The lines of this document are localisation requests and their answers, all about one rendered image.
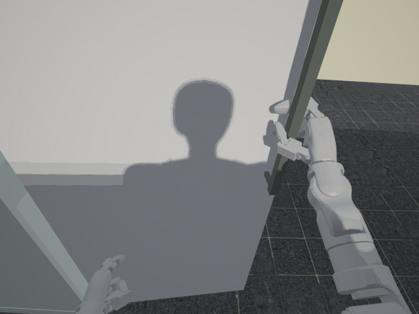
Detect robot right hand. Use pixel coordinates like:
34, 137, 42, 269
272, 97, 337, 168

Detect fridge door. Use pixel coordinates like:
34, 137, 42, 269
0, 0, 322, 302

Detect left robot forearm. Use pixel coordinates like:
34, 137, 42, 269
74, 299, 107, 314

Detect right robot forearm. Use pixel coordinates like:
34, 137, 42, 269
307, 161, 412, 314

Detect handle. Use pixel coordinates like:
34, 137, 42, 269
264, 0, 343, 195

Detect robot left hand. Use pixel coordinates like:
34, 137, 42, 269
82, 254, 131, 314

